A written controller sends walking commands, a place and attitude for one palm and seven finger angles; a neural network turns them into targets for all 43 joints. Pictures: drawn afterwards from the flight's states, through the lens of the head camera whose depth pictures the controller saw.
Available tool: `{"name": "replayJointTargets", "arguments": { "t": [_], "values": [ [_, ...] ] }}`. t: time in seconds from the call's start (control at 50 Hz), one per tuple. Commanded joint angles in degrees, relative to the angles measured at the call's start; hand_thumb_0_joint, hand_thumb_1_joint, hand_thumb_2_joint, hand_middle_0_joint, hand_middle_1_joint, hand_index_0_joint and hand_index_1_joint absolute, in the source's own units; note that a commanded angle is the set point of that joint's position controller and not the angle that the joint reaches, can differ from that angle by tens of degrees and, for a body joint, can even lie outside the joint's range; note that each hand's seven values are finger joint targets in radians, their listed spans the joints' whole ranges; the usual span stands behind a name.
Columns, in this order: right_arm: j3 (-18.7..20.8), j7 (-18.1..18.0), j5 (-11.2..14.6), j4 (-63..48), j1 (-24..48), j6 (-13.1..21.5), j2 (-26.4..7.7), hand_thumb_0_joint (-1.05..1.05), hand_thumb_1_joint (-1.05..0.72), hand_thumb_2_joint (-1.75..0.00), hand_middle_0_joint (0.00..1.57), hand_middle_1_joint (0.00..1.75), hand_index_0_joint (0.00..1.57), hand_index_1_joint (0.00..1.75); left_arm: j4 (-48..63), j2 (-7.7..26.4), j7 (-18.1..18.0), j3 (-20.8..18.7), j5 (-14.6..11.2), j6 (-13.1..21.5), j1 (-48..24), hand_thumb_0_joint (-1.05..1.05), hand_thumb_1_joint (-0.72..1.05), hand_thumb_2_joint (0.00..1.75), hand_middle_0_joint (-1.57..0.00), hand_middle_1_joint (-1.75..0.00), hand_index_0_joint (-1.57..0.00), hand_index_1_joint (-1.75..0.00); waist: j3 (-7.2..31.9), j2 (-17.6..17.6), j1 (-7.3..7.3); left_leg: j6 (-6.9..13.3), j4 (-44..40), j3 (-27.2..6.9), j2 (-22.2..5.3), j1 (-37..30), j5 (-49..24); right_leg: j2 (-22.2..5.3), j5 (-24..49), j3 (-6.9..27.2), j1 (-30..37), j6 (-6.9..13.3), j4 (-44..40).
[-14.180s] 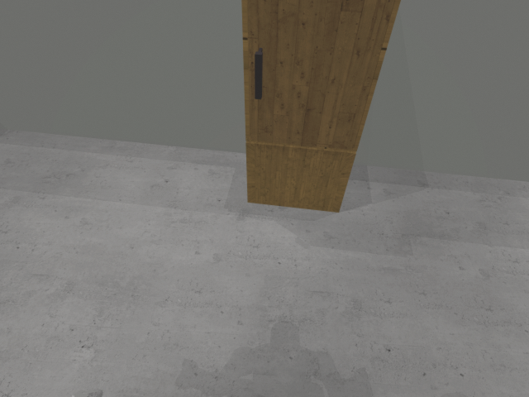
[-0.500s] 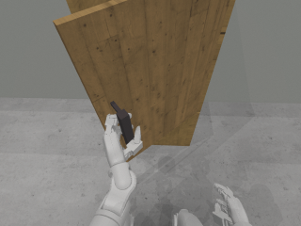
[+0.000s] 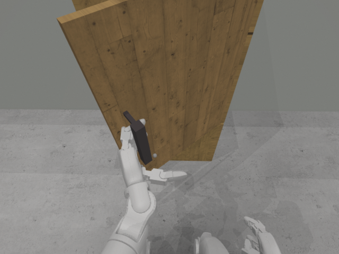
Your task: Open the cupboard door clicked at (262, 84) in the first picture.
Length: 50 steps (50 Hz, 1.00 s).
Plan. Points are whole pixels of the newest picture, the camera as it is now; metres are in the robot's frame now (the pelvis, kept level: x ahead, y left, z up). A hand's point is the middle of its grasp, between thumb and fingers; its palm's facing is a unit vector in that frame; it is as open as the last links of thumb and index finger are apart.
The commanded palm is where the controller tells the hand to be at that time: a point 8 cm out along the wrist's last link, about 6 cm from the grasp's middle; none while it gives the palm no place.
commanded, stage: open thumb and fingers to let go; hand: left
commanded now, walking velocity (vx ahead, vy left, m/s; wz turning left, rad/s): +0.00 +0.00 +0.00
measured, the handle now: (137, 139) +0.38 +0.09 +0.05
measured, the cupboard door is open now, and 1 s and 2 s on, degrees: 40 42 42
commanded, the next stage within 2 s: slide the hand sideways off the handle in 0.10 s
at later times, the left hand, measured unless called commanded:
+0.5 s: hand (151, 173) +0.29 +0.05 +0.04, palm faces -0.12 -0.99 +0.04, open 16.2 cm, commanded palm +0.27 +0.10 +0.04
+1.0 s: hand (133, 188) +0.26 +0.09 +0.04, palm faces -0.08 -1.00 +0.01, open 16.2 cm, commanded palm +0.23 +0.15 +0.04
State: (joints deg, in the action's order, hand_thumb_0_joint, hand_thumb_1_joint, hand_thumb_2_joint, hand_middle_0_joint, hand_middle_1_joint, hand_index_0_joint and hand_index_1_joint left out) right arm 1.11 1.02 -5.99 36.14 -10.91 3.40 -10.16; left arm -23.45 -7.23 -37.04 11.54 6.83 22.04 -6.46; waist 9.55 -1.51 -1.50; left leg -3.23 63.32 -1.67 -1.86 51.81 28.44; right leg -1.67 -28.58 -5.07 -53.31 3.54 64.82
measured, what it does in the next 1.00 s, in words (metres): stands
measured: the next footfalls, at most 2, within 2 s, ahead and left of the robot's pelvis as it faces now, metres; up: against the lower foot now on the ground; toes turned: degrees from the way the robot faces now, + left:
none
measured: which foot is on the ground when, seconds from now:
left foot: down 0.00-1.00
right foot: down 0.00-1.00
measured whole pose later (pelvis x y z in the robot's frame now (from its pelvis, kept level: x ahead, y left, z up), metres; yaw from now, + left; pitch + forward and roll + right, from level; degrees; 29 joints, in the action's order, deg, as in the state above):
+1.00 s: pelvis +0.00 +0.03 -0.01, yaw -1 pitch +16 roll +0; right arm -0.5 1.1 -1.5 25.3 -12.6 0.9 -11.4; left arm -1.7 2.3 -6.1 13.4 0.1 23.8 14.4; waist 8.6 -1.1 0.0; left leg -0.8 68.2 -0.2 -1.0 53.0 31.6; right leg -2.5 -30.4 -3.4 -54.0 1.1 68.1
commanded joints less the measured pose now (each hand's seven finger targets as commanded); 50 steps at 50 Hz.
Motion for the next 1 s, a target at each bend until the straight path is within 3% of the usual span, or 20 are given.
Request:
{"name": "replayJointTargets", "arguments": {
  "t": [0.0, 0.06, 0.18, 0.2, 0.22, 0.24, 0.26, 0.28, 0.32, 0.36, 0.38, 0.4, 0.48, 0.5, 0.54, 0.6, 0.66, 0.7, 0.78, 0.98],
  "values": [
    [1.78, -0.21, 0.41, -8.37, 2.84, 2.85, -4.98, 0.0, -0.9, -0.9, 0.2, 0.3, 0.2, 0.3, 11.8, -5.49, -0.71, -0.79, 1.31, 2.72, -11.95, 0.0, -0.5, 0.3, -0.18, -0.45, -0.18, -0.45, 17.69, 6.19, -0.15, 3.27, -5.52, 1.86, 3.35, -6.25, -10.39, 0.31, 13.87, 4.16, 15.67, -2.04, -12.68],
    [1.51, 0.08, 0.43, -8.25, 3.02, 2.82, -4.74, 0.0, -0.9, -0.9, 0.2, 0.3, 0.2, 0.3, 11.33, -7.15, -1.03, 0.09, 1.03, 2.22, -13.3, 0.0, -0.5, 0.3, -0.15, -0.3, -0.15, -0.3, 16.64, 6.08, -0.49, 3.2, -5.74, 1.81, 3.29, -6.63, -10.24, 0.51, 13.24, 3.47, 14.57, -2.01, -12.39],
    [1.35, 0.39, 0.47, -8.29, 3.75, 2.93, -4.8, 0.0, -0.9, -0.9, 0.2, 0.3, 0.2, 0.3, 10.56, -8.1, -1.33, 0.73, 1.08, 1.64, -15.05, 0.0, -0.5, 0.3, -0.15, -0.3, -0.15, -0.3, 16.02, 6.58, -0.76, 3.23, -5.64, 1.63, 3.35, -6.63, -9.29, 0.7, 11.07, 2.81, 13.08, -1.93, -12.25],
    [1.62, 0.5, 0.7, -7.37, -0.21, 2.24, -7.23, 0.0, -0.9, -0.9, 0.2, 0.3, 0.2, 0.3, 12.44, -1.73, 10.7, 13.47, 8.15, 4.52, -14.86, 0.0, -0.5, 0.3, -0.15, -0.3, -0.15, -0.3, 12.3, 8.11, -6.22, 4.35, -4.11, 1.44, 3.11, -6.71, -9.38, 0.25, 15.47, 3.92, 10.0, -2.06, -10.79],
    [2.46, 0.37, 1.31, -9.28, -0.78, 2.02, -7.2, 0.0, -0.9, -0.9, 0.2, 0.3, 0.2, 0.3, 17.73, 2.39, 16.98, 9.17, 5.71, 7.61, -17.56, 0.0, -0.5, 0.3, -0.15, -0.3, -0.15, -0.3, 19.06, 5.12, -3.78, 4.61, -3.52, 1.58, 3.41, -7.15, -10.41, -0.42, 17.91, 4.93, 13.44, -1.69, -9.69],
    [2.4, 0.19, 1.77, -10.2, -0.35, 1.83, -7.19, 0.0, -0.9, -0.9, 0.2, 0.3, 0.2, 0.3, 18.69, 3.78, 21.93, 9.14, 4.4, 9.01, -16.03, 0.0, -0.5, 0.3, -0.15, -0.3, -0.15, -0.3, 21.21, 3.59, -2.86, 4.66, -3.31, 1.83, 3.53, -7.72, -10.63, -0.54, 19.02, 5.57, 15.15, -1.52, -9.1],
    [2.21, -0.01, 2.49, -10.89, -0.48, 1.88, -7.16, 0.0, -0.9, -0.9, 0.2, 0.3, 0.2, 0.3, 18.73, 3.65, 26.69, 9.87, 2.28, 9.67, -15.36, 0.0, -0.5, 0.3, -0.15, -0.3, -0.15, -0.3, 19.64, 3.43, -3.65, 4.79, -3.09, 1.77, 3.45, -7.88, -10.33, -0.53, 19.11, 5.5, 14.39, -1.56, -9.17],
    [1.99, -0.15, 3.23, -11.85, -0.52, 2.01, -7.13, 0.0, -0.9, -0.9, 0.2, 0.3, 0.2, 0.3, 19.2, 2.89, 30.02, 9.39, -0.88, 9.88, -13.97, 0.0, -0.5, 0.3, -0.15, -0.3, -0.15, -0.3, 19.11, 3.75, -3.13, 4.76, -3.45, 1.51, 3.51, -7.78, -9.32, -0.37, 17.35, 5.4, 14.43, -1.59, -9.49],
    [1.43, -0.33, 4.63, -13.42, 0.21, 2.24, -7.0, 0.0, -0.9, -0.9, 0.2, 0.3, 0.2, 0.3, 19.01, 0.89, 32.9, 7.85, -7.12, 8.48, -10.67, 0.0, -0.5, 0.3, -0.15, -0.3, -0.15, -0.3, 16.21, 3.29, -2.28, 4.41, -4.9, 1.13, 3.46, -8.31, -7.89, 0.18, 13.64, 4.41, 13.12, -1.51, -10.38],
    [1.27, -0.32, 5.32, -14.43, 0.6, 2.18, -7.32, 0.0, -0.9, -0.9, 0.2, 0.3, 0.2, 0.3, 19.35, 0.12, 32.19, 5.88, -10.26, 6.81, -8.5, 0.0, -0.5, 0.3, -0.15, -0.3, -0.15, -0.3, 14.19, 5.04, -1.56, 4.2, -5.95, 0.7, 3.44, -7.95, -6.23, 0.53, 9.5, 3.52, 12.02, -1.68, -10.99],
    [1.39, -0.23, 5.25, -14.94, 0.47, 2.08, -7.58, 0.0, -0.9, -0.9, 0.2, 0.3, 0.2, 0.3, 20.05, 0.94, 30.99, 4.52, -10.42, 6.29, -6.59, 0.0, -0.5, 0.3, -0.15, -0.3, -0.15, -0.3, 14.85, 6.28, -1.01, 4.17, -6.15, 0.56, 3.42, -7.88, -6.76, 0.62, 9.51, 3.13, 12.38, -1.69, -10.52],
    [1.31, -0.05, 5.18, -15.4, 0.65, 1.93, -7.68, 0.0, -0.9, -0.9, 0.2, 0.3, 0.2, 0.3, 20.21, 1.63, 29.7, 3.63, -9.76, 5.86, -4.85, 0.0, -0.5, 0.3, -0.15, -0.3, -0.15, -0.3, 14.86, 5.67, -0.21, 4.13, -6.27, 0.47, 3.49, -7.7, -7.43, 0.69, 9.66, 2.86, 12.25, -1.52, -9.91],
    [1.7, 0.8, 4.33, -16.06, 0.06, 1.0, -7.66, 0.0, -0.9, -0.9, 0.2, 0.3, 0.2, 0.3, 21.6, 3.0, 25.77, 3.88, -4.75, 6.19, -2.66, 0.0, -0.5, 0.3, -0.15, -0.3, -0.15, -0.3, 14.18, 7.05, -0.64, 4.16, -5.02, 0.66, 3.26, -6.27, -7.11, 0.55, 9.61, 3.07, 10.23, -1.66, -8.36],
    [1.75, 0.9, 4.24, -16.58, 0.34, 0.79, -7.92, 0.0, -0.9, -0.9, 0.2, 0.3, 0.2, 0.3, 22.68, 4.69, 25.29, 3.07, -3.58, 6.43, -1.74, 0.0, -0.5, 0.3, -0.15, -0.3, -0.15, -0.3, 14.86, 5.83, 0.26, 4.1, -5.13, 0.5, 3.27, -5.91, -7.21, 0.51, 9.06, 3.03, 10.32, -1.33, -7.73],
    [1.54, 0.96, 4.22, -16.66, 0.35, 0.23, -7.61, 0.0, -0.9, -0.9, 0.2, 0.3, 0.2, 0.3, 22.4, 4.88, 25.02, 3.29, -2.72, 6.26, -1.83, 0.0, -0.5, 0.3, -0.15, -0.3, -0.15, -0.3, 13.52, 4.91, -0.11, 4.09, -5.16, 0.89, 3.29, -5.51, -5.28, 0.5, 7.31, 3.31, 9.38, -1.32, -8.25],
    [1.48, 0.52, 4.41, -17.82, 0.57, -0.35, -7.75, 0.0, -0.9, -0.9, 0.2, 0.3, 0.2, 0.3, 23.82, 6.73, 25.75, 1.26, -3.78, 5.69, 1.89, 0.0, -0.5, 0.3, -0.15, -0.3, -0.15, -0.3, 14.79, 6.1, 1.15, 4.11, -5.61, 1.12, 3.42, -5.14, -5.2, 0.7, 7.1, 3.79, 11.83, -1.26, -8.89],
    [1.22, 0.14, 4.69, -18.11, 0.6, -0.51, -7.43, 0.0, -0.9, -0.9, 0.2, 0.3, 0.2, 0.3, 26.18, 5.57, 26.8, 2.02, -5.36, 5.17, 3.2, 0.0, -0.5, 0.3, -0.15, -0.3, -0.15, -0.3, 13.92, 5.17, 0.72, 4.04, -6.0, 1.11, 3.33, -5.97, -5.3, 0.87, 7.6, 3.43, 11.76, -1.45, -9.12],
    [1.19, -0.03, 4.78, -18.56, 0.76, -0.37, -7.61, 0.0, -0.9, -0.9, 0.2, 0.3, 0.2, 0.3, 28.4, 6.42, 27.27, 1.25, -5.94, 5.18, 6.07, 0.0, -0.5, 0.3, -0.15, -0.3, -0.15, -0.3, 14.99, 4.78, 1.41, 3.88, -6.09, 0.76, 3.2, -6.56, -7.4, 1.03, 9.56, 3.01, 12.53, -1.22, -8.15],
    [1.07, -0.27, 4.81, -18.57, 0.54, -0.09, -7.53, 0.0, -0.9, -0.9, 0.2, 0.3, 0.2, 0.3, 29.93, 7.29, 28.31, 0.94, -6.54, 5.14, 8.28, 0.0, -0.5, 0.3, -0.15, -0.3, -0.15, -0.3, 12.42, 5.74, 0.39, 3.92, -5.32, 0.89, 3.23, -5.38, -5.95, 0.93, 8.87, 3.27, 11.47, -1.7, -8.66],
    [1.25, -0.6, 5.01, -20.32, 0.16, 0.64, -7.22, 0.0, -0.9, -0.9, 0.2, 0.3, 0.2, 0.3, 37.23, 9.26, 31.69, 0.53, -7.04, 5.8, 18.79, 0.0, -0.5, 0.3, -0.15, -0.3, -0.15, -0.3, 13.45, 3.03, 0.87, 3.79, -3.92, 0.76, 3.31, -5.7, -9.23, 1.07, 12.98, 3.06, 11.56, -1.57, -6.59]
  ]
}}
